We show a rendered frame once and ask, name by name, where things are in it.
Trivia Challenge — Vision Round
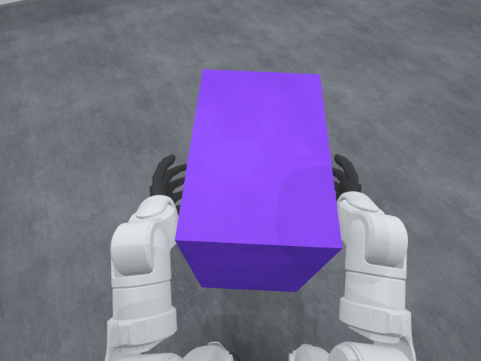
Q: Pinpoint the right robot thigh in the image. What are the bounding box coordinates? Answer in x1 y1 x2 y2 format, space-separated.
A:
289 345 329 361

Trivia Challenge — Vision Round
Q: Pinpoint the right robot hand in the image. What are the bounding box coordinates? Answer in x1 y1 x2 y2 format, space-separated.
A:
332 154 362 201

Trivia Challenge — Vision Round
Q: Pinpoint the right robot upper arm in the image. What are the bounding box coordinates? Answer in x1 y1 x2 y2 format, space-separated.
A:
328 341 409 361

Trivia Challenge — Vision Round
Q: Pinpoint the robot left forearm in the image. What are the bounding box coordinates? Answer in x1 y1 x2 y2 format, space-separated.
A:
105 195 178 361

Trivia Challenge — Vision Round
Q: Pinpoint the carton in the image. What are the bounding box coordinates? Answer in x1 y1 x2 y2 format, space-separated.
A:
175 69 343 292

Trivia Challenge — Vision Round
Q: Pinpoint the left robot hand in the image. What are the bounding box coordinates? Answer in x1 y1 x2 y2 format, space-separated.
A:
150 154 187 214

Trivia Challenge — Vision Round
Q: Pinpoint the robot right forearm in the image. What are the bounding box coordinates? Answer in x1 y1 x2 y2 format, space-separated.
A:
337 191 416 361

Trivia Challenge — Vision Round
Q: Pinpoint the left robot shin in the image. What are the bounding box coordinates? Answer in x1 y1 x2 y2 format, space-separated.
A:
208 342 227 351

